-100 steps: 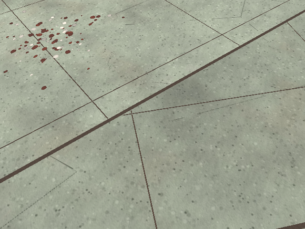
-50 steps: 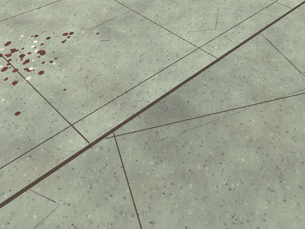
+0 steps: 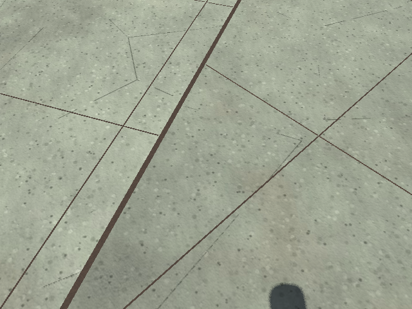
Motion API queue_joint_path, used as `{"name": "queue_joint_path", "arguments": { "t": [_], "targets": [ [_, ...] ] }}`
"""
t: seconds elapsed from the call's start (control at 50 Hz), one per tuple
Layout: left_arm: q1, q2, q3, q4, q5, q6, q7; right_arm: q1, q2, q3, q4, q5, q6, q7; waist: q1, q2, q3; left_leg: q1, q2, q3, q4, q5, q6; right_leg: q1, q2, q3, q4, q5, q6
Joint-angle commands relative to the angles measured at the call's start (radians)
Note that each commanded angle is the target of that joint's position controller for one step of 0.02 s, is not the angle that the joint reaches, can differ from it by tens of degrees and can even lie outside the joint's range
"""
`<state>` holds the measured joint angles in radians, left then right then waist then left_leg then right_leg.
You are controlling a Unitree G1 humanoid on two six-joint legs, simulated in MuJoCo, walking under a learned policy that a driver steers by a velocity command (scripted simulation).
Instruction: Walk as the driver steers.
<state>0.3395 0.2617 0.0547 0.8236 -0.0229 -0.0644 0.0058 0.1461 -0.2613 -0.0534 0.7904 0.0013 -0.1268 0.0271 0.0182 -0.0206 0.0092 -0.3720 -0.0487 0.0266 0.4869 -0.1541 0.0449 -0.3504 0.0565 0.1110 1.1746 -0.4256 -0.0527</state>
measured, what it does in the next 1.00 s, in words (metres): walks ahead, turning left: right foot, then left foot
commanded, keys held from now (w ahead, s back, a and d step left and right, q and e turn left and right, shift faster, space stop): w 0.36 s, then w+q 0.64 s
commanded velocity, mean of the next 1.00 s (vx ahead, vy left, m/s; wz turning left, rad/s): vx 0.50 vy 0.00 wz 0.21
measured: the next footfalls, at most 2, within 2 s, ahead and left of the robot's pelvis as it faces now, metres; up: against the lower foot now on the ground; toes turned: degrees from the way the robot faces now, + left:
right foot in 0.40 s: +0.38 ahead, -0.16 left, +0.00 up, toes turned -2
left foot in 0.96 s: +0.63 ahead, +0.12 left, +0.00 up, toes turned +19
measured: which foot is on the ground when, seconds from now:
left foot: down 0.00-0.40, up 0.42-0.94, down 0.96-1.00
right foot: up 0.00-0.38, down 0.40-0.94, up 0.96-1.00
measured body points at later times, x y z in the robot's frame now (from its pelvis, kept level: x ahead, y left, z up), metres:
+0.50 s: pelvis +0.27 -0.06 +0.00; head +0.30 -0.07 +0.45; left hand +0.46 +0.19 -0.08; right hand +0.30 -0.34 -0.14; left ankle +0.14 +0.09 -0.64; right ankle +0.34 -0.15 -0.73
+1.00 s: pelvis +0.53 +0.01 -0.02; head +0.57 +0.02 +0.43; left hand +0.48 +0.29 -0.14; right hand +0.79 -0.18 -0.10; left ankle +0.60 +0.11 -0.73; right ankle +0.37 -0.16 -0.67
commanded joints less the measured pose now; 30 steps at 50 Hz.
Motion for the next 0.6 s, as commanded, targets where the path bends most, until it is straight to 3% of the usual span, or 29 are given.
{"name": "queue_joint_path", "arguments": {
  "t": [0.02,0.08,0.16,0.22,0.28,0.34,0.36,0.38,0.4,0.42,0.44,0.46,0.5,0.54,0.6],
  "targets": [
    [-0.073,0.111,0.029,-0.111,0.015,-0.026,-0.001,0.082,-0.093,-0.018,-0.025,-0.014,0.004,-0.002,-0.032,0.067,-0.026,0.295,0.294,-0.394,-0.269,0.005,0.186,-0.342,-0.145,0.006,0.015,0.111,0.008],
    [-0.064,0.063,0.017,-0.116,0.014,-0.016,-0.002,0.106,-0.108,-0.021,-0.004,-0.001,-0.001,-0.003,-0.016,0.106,-0.027,0.241,0.266,-0.285,-0.317,0.146,0.2,-0.316,-0.17,-0.035,-0.103,0.133,0.029],
    [-0.196,0.036,0.0,-0.16,0.02,-0.021,-0.005,0.148,-0.155,-0.033,0.017,0.01,0.013,-0.017,-0.049,0.089,-0.009,0.229,0.241,-0.175,-0.348,0.223,0.182,-0.312,-0.172,-0.071,-0.363,0.329,0.053],
    [-0.289,0.032,-0.006,-0.181,0.011,-0.027,-0.016,0.199,-0.168,-0.034,0.036,0.019,0.024,-0.02,-0.086,0.095,0.008,0.231,0.221,-0.12,-0.338,0.206,0.154,-0.246,-0.136,-0.101,-0.529,0.46,0.055],
    [-0.364,0.046,-0.003,-0.213,0.002,-0.032,-0.03,0.249,-0.173,-0.033,0.059,0.024,0.037,-0.02,-0.106,0.103,0.029,0.3,0.262,-0.138,-0.308,0.186,0.144,-0.242,-0.118,-0.103,-0.605,0.452,0.039],
    [-0.357,0.079,0.007,-0.227,0.002,-0.039,-0.043,0.246,-0.196,-0.04,0.069,0.026,0.053,-0.025,-0.07,0.119,0.023,0.376,0.303,-0.153,-0.239,0.269,0.118,-0.189,-0.099,-0.107,-0.665,0.357,-0.001],
    [-0.294,0.099,0.018,-0.211,0.006,-0.041,-0.042,0.226,-0.205,-0.041,0.066,0.027,0.058,-0.028,-0.025,0.12,-0.011,0.377,0.288,-0.131,-0.163,0.4,0.102,-0.089,-0.076,-0.129,-0.696,0.35,-0.02],
    [-0.165,0.14,0.042,-0.173,0.013,-0.041,-0.035,0.23,-0.187,-0.033,0.065,0.026,0.061,-0.029,0.035,0.098,-0.091,0.33,0.241,-0.101,-0.006,0.505,0.079,0.114,-0.061,-0.137,-0.714,0.358,-0.048],
    [0.022,0.211,0.065,-0.141,0.028,-0.04,-0.023,0.217,-0.141,-0.013,0.037,0.007,0.057,-0.03,0.114,0.023,-0.234,0.146,0.186,-0.061,0.272,0.338,0.04,0.413,-0.212,0.015,-0.672,0.401,-0.111],
    [0.096,0.296,0.082,-0.126,0.039,-0.031,-0.02,0.328,-0.025,0.022,0.016,0.006,0.038,-0.028,0.073,-0.236,-0.361,-0.253,0.022,-0.016,0.641,-0.254,-0.024,0.744,-0.462,0.449,-0.746,0.259,-0.252],
    [0.119,0.211,0.062,-0.122,0.027,-0.028,-0.021,0.306,-0.107,0.004,0.033,0.028,0.022,-0.024,0.106,-0.21,-0.385,-0.37,0.037,-0.15,0.792,-0.425,-0.021,0.731,-0.483,0.594,-0.829,0.14,-0.267],
    [0.061,0.167,0.046,-0.122,0.021,-0.029,-0.02,0.226,-0.164,-0.014,0.009,0.047,0.017,-0.022,0.1,-0.148,-0.229,-0.435,0.083,-0.154,0.827,-0.353,-0.014,0.612,-0.448,0.437,-0.845,0.161,-0.222],
    [-0.063,0.11,0.028,-0.126,0.028,-0.035,-0.024,0.146,-0.149,-0.019,-0.006,0.029,0.028,-0.027,0.038,-0.064,-0.092,-0.373,0.154,-0.125,0.736,-0.206,-0.02,0.362,-0.365,0.223,-0.909,0.269,-0.173],
    [-0.122,0.081,0.023,-0.118,0.035,-0.051,-0.029,0.184,-0.117,-0.023,0.006,0.029,0.06,-0.028,-0.017,-0.089,-0.051,-0.274,0.184,-0.134,0.687,-0.135,-0.026,0.229,-0.325,0.106,-0.984,0.328,-0.156],
    [-0.126,0.104,0.035,-0.089,0.039,-0.068,-0.024,0.166,-0.084,-0.023,-0.007,0.027,0.086,-0.029,-0.038,-0.049,-0.012,-0.298,0.186,-0.149,0.637,-0.046,-0.042,0.182,-0.322,-0.012,-1.038,0.436,-0.16]
  ]
}}
Velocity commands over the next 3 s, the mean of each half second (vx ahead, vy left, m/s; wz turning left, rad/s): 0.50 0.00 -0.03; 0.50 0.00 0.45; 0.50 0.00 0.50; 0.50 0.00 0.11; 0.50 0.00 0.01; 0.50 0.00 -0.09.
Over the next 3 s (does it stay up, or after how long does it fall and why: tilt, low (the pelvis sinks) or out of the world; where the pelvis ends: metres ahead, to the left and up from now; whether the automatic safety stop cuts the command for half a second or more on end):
stays up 1.46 0.54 -0.01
